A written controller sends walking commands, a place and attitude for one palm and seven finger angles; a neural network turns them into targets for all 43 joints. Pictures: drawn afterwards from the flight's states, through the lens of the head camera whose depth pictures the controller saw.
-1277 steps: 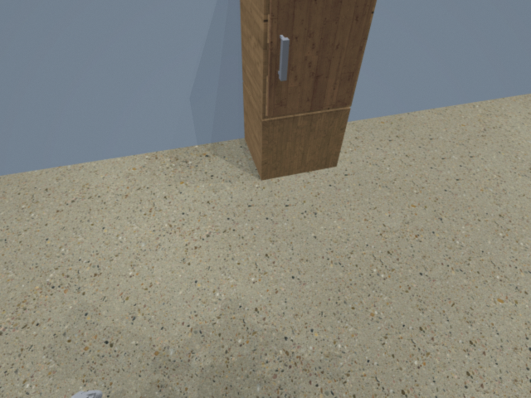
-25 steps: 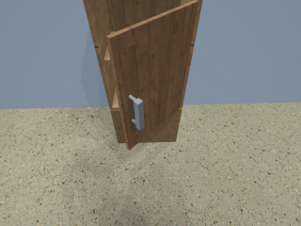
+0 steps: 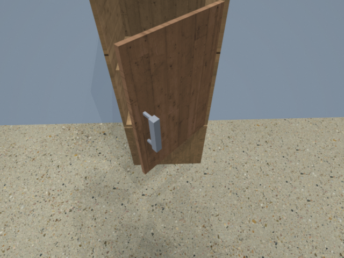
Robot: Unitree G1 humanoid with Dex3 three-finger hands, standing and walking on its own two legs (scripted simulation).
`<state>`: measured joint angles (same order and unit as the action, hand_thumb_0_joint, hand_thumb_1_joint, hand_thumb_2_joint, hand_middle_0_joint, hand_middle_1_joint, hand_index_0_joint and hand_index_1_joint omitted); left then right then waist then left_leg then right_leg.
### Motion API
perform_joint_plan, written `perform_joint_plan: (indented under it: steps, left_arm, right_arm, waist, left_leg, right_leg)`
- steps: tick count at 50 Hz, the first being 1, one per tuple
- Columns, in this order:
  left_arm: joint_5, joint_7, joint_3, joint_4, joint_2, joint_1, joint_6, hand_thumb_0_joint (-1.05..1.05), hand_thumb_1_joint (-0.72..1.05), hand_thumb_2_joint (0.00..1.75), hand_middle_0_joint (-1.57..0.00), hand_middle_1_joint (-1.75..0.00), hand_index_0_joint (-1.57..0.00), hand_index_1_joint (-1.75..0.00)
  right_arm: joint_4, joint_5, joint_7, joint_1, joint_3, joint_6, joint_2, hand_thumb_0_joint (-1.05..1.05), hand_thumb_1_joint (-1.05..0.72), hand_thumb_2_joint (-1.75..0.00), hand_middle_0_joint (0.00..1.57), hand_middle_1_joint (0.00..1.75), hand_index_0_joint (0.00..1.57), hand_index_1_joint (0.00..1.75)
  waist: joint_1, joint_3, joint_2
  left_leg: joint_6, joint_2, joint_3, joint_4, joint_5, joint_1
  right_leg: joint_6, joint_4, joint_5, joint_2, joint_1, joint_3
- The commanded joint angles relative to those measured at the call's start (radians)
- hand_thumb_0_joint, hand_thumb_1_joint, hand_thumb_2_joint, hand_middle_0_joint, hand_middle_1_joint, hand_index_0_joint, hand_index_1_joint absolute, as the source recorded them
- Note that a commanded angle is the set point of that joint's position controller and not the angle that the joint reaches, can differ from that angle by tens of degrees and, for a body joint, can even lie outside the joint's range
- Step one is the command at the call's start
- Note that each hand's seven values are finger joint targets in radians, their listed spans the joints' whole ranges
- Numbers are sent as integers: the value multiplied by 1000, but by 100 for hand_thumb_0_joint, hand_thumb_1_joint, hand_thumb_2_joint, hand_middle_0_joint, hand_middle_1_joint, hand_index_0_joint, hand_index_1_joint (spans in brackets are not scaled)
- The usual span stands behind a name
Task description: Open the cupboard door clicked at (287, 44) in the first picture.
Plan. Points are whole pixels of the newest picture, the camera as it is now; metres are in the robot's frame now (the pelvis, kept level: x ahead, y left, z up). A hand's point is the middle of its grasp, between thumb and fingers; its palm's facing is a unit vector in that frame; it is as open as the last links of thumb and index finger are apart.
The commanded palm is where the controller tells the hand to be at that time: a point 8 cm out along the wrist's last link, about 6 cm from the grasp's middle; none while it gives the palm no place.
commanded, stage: walk to a spot facing it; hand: left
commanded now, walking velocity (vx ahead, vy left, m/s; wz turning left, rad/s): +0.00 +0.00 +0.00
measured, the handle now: (151, 131) +0.52 +0.11 -0.07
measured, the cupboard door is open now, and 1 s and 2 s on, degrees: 44 44 44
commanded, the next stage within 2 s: none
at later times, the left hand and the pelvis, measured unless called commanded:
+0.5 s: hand out of the picture +0.03 +0.19 -0.18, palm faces -0.08 -0.97 -0.23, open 7.4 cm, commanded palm none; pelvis -0.01 +0.00 -0.01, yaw -11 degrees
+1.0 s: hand out of the picture +0.12 +0.12 -0.17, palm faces -0.37 -0.90 -0.24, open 7.4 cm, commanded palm none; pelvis -0.02 -0.04 +0.00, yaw -27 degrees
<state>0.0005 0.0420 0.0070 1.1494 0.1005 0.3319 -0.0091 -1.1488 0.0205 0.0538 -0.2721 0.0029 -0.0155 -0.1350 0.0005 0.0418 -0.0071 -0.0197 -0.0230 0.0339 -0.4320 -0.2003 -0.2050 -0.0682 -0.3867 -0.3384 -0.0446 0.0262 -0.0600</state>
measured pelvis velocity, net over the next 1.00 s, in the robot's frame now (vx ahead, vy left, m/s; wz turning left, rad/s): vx -0.02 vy -0.04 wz -0.47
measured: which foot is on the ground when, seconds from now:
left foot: down 0.00-0.64, up 0.66-1.00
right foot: down 0.00-1.00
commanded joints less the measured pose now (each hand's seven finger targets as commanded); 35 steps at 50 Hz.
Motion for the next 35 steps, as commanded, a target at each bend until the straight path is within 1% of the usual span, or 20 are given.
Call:
perform_joint_plan:
  steps: [1, 5, 8, 12, 15, 17, 19, 20, 21, 22, 23, 25, 28, 29, 30, 31, 32, 33, 34, 35]
  left_arm:
    - [-4, 13, 17, -10, 104, 103, -7, 0, 90, 90, -20, -30, -20, -30]
    - [-4, 13, 18, -10, 106, 105, -5, 0, 90, 90, -20, -30, -20, -30]
    - [-9, 14, 37, -24, 122, 97, 8, 0, 90, 90, -20, -30, -20, -30]
    - [-19, 5, 72, -64, 161, 63, 30, 0, 90, 90, -20, -30, -20, -30]
    - [-21, -3, 84, -94, 174, 37, 39, 0, 90, 90, -20, -30, -20, -30]
    - [-21, -8, 90, -114, 181, 11, 40, 0, 90, 90, -20, -30, -20, -30]
    - [-21, -15, 93, -139, 171, -17, 44, 0, 90, 90, -20, -30, -20, -30]
    - [-19, -20, 93, -156, 159, -39, 45, 0, 90, 90, -20, -30, -20, -30]
    - [-18, -27, 93, -177, 143, -67, 49, 0, 90, 90, -20, -30, -20, -30]
    - [-22, -34, 96, -199, 144, -101, 54, 0, 90, 90, -20, -30, -20, -30]
    - [-24, -40, 97, -211, 143, -120, 57, 0, 90, 90, -20, -30, -20, -30]
    - [-26, -55, 99, -225, 130, -113, 57, 0, 90, 90, -20, -30, -20, -30]
    - [-24, -62, 98, -223, 136, -66, 55, 0, 90, 90, -20, -30, -20, -30]
    - [-24, -62, 101, -216, 151, -37, 53, 0, 90, 90, -20, -30, -20, -30]
    - [-27, -60, 107, -207, 178, -6, 49, 0, 90, 90, -20, -30, -20, -30]
    - [-35, -51, 121, -208, 262, 13, 40, 0, 90, 90, -20, -30, -20, -30]
    - [-35, -39, 134, -219, 359, 9, 36, 0, 90, 90, -20, -30, -20, -30]
    - [-28, -29, 133, -229, 354, 18, 34, 0, 90, 90, -20, -30, -20, -30]
    - [-31, -23, 133, -241, 339, -50, 35, 0, 90, 90, -20, -30, -20, -30]
    - [-30, -20, 124, -258, 312, -105, 35, 0, 90, 90, -20, -30, -20, -30]
  right_arm:
    - [15, -2, 5, -71, -13, 12, -67, 0, -90, -90, 20, 30, 20, 30]
    - [16, -3, 6, -72, -12, 10, -66, 0, -90, -90, 20, 30, 20, 30]
    - [25, -3, 12, -64, -26, -2, -81, 0, -90, -90, 20, 30, 20, 30]
    - [63, -1, 20, -47, -54, -18, -101, 0, -90, -90, 20, 30, 20, 30]
    - [99, 0, 20, -29, -66, -21, -108, 0, -90, -90, 20, 30, 20, 30]
    - [114, 1, 20, -36, -71, -18, -118, 0, -90, -90, 20, 30, 20, 30]
    - [122, 4, 23, -53, -82, -14, -150, 0, -90, -90, 20, 30, 20, 30]
    - [125, 8, 24, -74, -88, -11, -180, 0, -90, -90, 20, 30, 20, 30]
    - [129, 12, 23, -97, -93, -5, -205, 0, -90, -90, 20, 30, 20, 30]
    - [139, 16, 20, -101, -93, 1, -216, 0, -90, -90, 20, 30, 20, 30]
    - [157, 16, 19, -79, -88, 3, -217, 0, -90, -90, 20, 30, 20, 30]
    - [196, 24, 13, 12, -91, 9, -236, 0, -90, -90, 20, 30, 20, 30]
    - [220, 25, 1, 64, -96, 2, -252, 0, -90, -90, 20, 30, 20, 30]
    - [229, 22, -2, 81, -99, -2, -256, 0, -90, -90, 20, 30, 20, 30]
    - [241, 15, -6, 94, -100, -7, -249, 0, -90, -90, 20, 30, 20, 30]
    - [263, 6, -13, 100, -97, -14, -200, 0, -90, -90, 20, 30, 20, 30]
    - [312, 1, -21, 147, -85, -17, -151, 0, -90, -90, 20, 30, 20, 30]
    - [324, 2, -19, 181, -92, -26, -176, 0, -90, -90, 20, 30, 20, 30]
    - [316, -1, -17, 197, -94, -26, -171, 0, -90, -90, 20, 30, 20, 30]
    - [308, -1, -19, 179, -91, -24, -173, 0, -90, -90, 20, 30, 20, 30]
  waist:
    - [-1, 47, 27]
    - [-1, 53, 28]
    - [0, 56, 52]
    - [-4, 48, 62]
    - [-7, 52, 54]
    - [-16, 35, 24]
    - [-27, 25, -74]
    - [-32, 25, -155]
    - [-39, 23, -260]
    - [-44, 10, -251]
    - [-31, 6, -160]
    - [5, -12, -127]
    - [31, -34, -142]
    - [49, -42, -115]
    - [68, -37, -50]
    - [85, -20, 181]
    - [103, 0, 370]
    - [109, -8, 277]
    - [73, 15, 252]
    - [42, 11, 208]
  left_leg:
    - [55, -69, -53, 14, 225, 63]
    - [53, -67, -49, 9, 219, 60]
    - [46, -79, -15, -41, 200, 54]
    - [30, -83, 37, -121, 112, -13]
    - [22, -87, 49, -152, 57, -15]
    - [25, -105, 38, -136, 86, 21]
    - [61, -185, -34, -69, 154, 105]
    - [110, -267, -113, -1, 169, 125]
    - [177, -377, -201, 97, 174, 114]
    - [222, -438, -235, 154, 148, 90]
    - [228, -452, -219, 164, 74, 59]
    - [189, -417, -119, 147, 69, 5]
    - [127, -350, 22, 50, 80, -40]
    - [101, -327, 60, -12, 42, -77]
    - [62, -278, 112, -110, -26, -136]
    - [-2, -157, 185, -328, -216, -250]
    - [-31, -46, 150, -574, -454, -388]
    - [-20, -58, 22, -697, -425, -388]
    - [-18, -68, -24, -751, -360, -424]
    - [-22, -78, -41, -751, -300, -414]
  right_leg:
    - [43, 76, 428, 149, 108, 102]
    - [49, 76, 449, 149, 102, 103]
    - [47, 49, 527, 147, 120, 129]
    - [13, -14, 609, 161, 121, 190]
    - [-21, -35, 550, 166, 178, 236]
    - [-25, -64, 523, 147, 216, 247]
    - [2, -138, 384, 76, 322, 204]
    - [20, -237, 233, 29, 386, 153]
    - [34, -419, -84, -2, 434, 85]
    - [41, -579, -257, 21, 457, 70]
    - [39, -636, -264, 60, 449, 92]
    - [41, -582, -213, 93, 405, 84]
    - [51, -389, -131, 73, 285, 5]
    - [53, -293, -43, 60, 222, -15]
    - [53, -169, 81, 50, 147, -25]
    - [4, 15, 153, 182, 99, 203]
    - [-110, 104, 317, 390, 123, 515]
    - [-151, 98, 311, 392, 157, 551]
    - [-171, 65, 333, 354, 156, 533]
    - [-160, 28, 367, 320, 154, 458]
